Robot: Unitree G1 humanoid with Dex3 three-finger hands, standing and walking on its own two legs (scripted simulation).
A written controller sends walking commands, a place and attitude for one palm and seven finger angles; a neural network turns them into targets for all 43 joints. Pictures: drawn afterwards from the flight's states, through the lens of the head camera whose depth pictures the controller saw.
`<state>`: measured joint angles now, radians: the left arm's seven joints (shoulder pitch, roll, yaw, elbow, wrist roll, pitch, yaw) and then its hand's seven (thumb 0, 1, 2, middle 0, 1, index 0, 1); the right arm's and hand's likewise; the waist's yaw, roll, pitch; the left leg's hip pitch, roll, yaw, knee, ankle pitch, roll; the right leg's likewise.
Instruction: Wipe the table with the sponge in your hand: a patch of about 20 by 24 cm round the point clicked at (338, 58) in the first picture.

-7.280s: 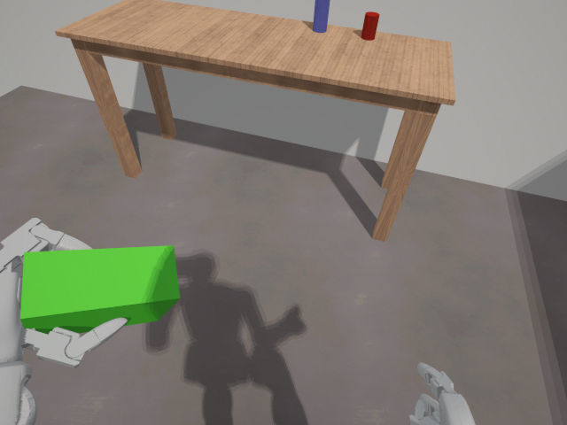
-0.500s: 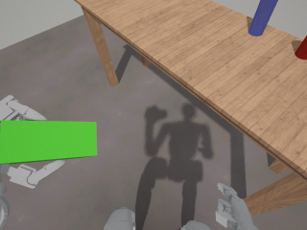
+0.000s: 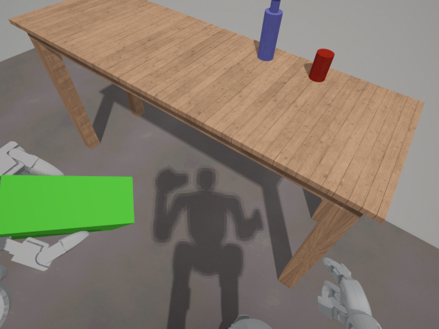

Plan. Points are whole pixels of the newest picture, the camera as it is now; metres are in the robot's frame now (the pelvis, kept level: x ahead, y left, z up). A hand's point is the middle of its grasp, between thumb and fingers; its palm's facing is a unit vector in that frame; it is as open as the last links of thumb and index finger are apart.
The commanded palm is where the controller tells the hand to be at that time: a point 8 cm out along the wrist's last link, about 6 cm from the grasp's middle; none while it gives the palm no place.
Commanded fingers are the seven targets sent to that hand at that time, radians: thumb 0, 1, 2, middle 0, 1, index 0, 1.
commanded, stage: turn to face it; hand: left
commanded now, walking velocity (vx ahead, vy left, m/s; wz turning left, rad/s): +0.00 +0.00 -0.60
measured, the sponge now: (88, 207) +0.23 +0.21 +0.16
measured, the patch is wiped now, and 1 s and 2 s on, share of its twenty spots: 0.00 0.00 0.00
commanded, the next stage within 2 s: take the last steps up to it in 1.60 s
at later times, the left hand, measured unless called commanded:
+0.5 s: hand (175, 219) +0.22 +0.08 +0.18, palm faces +0.02 -0.82 -0.57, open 10.2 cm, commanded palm +0.17 +0.16 +0.18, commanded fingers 0.00 0.10 1.30 -1.20 -1.60 -1.20 -1.60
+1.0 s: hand (277, 272) +0.17 -0.04 +0.18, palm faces -0.13 -0.86 -0.49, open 10.2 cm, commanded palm +0.13 +0.05 +0.18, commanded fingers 0.00 0.10 1.30 -1.20 -1.60 -1.20 -1.60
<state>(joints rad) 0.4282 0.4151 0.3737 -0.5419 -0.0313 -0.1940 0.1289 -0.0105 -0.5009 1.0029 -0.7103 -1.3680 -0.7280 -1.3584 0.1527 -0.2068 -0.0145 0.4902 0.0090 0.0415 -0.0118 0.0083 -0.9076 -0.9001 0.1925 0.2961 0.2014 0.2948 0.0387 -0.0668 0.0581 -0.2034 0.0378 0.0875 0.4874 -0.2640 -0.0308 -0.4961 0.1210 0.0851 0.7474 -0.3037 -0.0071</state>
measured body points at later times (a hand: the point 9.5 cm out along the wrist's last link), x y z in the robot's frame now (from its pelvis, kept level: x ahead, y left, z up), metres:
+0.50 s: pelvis -0.07 -0.06 +0.00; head +0.00 -0.09 +0.44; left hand +0.21 +0.13 +0.21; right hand +0.00 -0.36 -0.10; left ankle -0.03 +0.08 -0.69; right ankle +0.00 -0.14 -0.73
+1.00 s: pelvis -0.16 -0.09 -0.01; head -0.13 -0.14 +0.43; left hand +0.17 +0.01 +0.20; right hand -0.12 -0.34 -0.13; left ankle -0.06 +0.08 -0.72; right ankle -0.19 -0.18 -0.73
